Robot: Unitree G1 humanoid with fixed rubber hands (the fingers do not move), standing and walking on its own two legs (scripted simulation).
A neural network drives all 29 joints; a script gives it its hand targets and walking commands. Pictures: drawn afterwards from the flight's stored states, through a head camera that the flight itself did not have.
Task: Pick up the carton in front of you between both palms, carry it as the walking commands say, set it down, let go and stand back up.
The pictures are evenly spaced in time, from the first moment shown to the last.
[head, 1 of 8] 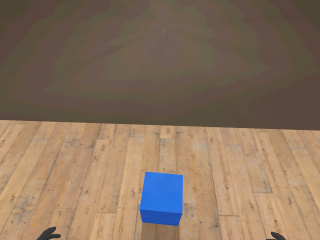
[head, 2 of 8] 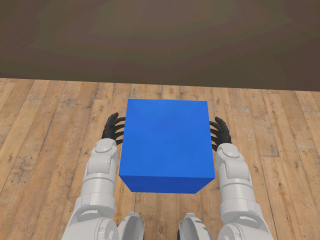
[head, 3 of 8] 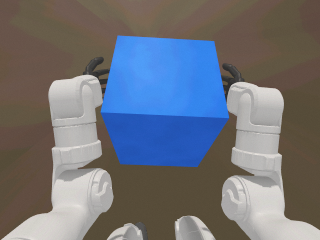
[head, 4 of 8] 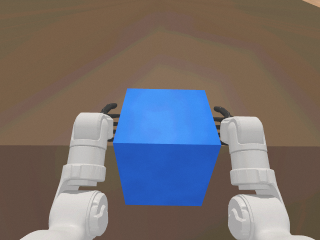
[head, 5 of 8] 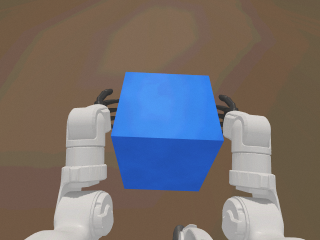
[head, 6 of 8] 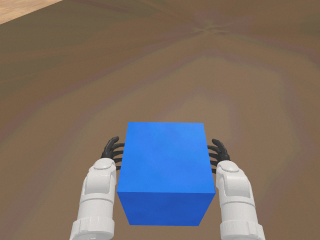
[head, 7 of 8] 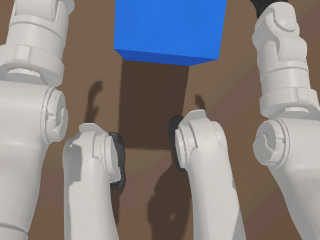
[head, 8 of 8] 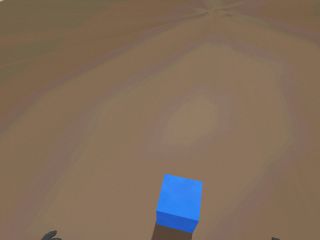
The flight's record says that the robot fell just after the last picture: no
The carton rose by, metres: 1.06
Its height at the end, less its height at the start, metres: +0.33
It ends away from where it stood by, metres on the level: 5.52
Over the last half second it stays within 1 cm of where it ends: yes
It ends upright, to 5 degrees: yes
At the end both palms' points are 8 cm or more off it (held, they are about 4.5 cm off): yes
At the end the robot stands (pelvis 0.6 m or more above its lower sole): yes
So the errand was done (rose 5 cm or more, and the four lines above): yes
